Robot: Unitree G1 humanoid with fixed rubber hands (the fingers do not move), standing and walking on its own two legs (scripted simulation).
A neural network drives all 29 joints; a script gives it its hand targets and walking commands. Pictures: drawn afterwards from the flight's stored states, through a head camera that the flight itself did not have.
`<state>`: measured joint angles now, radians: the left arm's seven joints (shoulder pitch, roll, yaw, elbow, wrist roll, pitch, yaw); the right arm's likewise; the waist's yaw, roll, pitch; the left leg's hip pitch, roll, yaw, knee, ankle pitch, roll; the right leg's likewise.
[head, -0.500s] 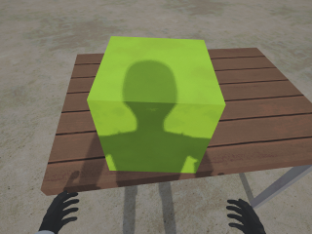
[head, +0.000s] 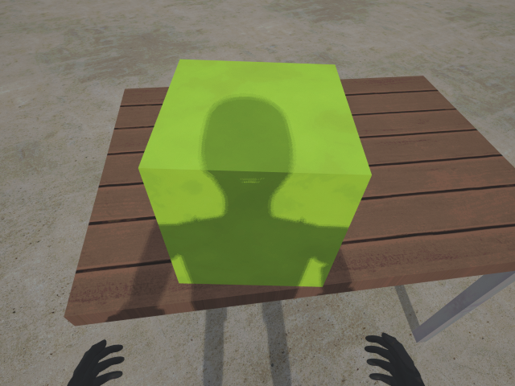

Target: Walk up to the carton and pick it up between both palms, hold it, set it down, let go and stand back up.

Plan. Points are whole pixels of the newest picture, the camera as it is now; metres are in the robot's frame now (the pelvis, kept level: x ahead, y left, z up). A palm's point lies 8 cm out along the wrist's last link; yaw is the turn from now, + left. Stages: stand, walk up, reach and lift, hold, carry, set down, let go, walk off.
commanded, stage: let go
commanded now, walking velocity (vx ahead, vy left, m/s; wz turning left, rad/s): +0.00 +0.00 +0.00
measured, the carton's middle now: (254, 177) +0.46 +0.00 +0.08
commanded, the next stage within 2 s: stand in 0.40 s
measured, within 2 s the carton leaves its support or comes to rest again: neither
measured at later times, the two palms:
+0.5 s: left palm out of the picture +0.15 +0.25 -0.07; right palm out of the picture +0.15 -0.25 -0.08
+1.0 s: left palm out of the picture +0.15 +0.27 -0.07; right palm out of the picture +0.15 -0.29 -0.07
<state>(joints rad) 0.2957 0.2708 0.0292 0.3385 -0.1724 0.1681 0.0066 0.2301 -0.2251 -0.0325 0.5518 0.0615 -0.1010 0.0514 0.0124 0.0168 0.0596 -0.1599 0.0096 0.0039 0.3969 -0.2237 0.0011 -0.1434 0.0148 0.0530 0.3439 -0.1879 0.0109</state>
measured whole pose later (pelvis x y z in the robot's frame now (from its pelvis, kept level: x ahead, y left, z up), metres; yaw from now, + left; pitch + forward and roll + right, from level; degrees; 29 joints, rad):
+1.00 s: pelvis +0.01 +0.00 +0.00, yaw +0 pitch -1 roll -1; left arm 0.27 0.31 0.03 0.54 -0.06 0.00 0.00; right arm 0.22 -0.35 -0.03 0.66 0.01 -0.04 0.03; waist 0.00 0.01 0.00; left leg -0.15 0.01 0.00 0.40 -0.23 0.00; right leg -0.14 0.01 0.05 0.36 -0.21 0.01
